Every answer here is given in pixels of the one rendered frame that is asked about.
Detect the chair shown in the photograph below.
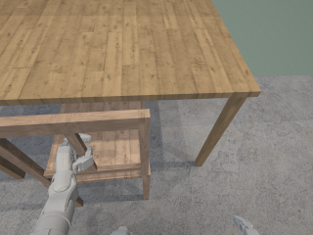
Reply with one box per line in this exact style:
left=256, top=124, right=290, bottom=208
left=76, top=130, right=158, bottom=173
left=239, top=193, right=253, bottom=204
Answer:
left=0, top=101, right=151, bottom=208

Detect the right robot hand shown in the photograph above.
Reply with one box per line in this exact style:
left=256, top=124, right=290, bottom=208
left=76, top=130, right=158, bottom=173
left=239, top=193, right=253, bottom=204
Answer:
left=233, top=215, right=259, bottom=235

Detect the table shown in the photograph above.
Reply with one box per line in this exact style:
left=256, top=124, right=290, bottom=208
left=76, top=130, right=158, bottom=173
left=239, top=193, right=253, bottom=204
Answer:
left=0, top=0, right=261, bottom=179

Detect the left robot shin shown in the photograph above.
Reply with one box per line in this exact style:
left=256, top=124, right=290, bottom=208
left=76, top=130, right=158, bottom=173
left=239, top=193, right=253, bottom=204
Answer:
left=117, top=226, right=128, bottom=231

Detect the robot left forearm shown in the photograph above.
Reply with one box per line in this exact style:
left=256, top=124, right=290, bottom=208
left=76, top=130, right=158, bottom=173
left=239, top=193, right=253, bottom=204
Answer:
left=29, top=170, right=79, bottom=235

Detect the left robot hand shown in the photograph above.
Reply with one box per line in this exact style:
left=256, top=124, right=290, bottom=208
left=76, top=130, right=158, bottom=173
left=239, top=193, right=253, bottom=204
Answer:
left=55, top=133, right=94, bottom=174

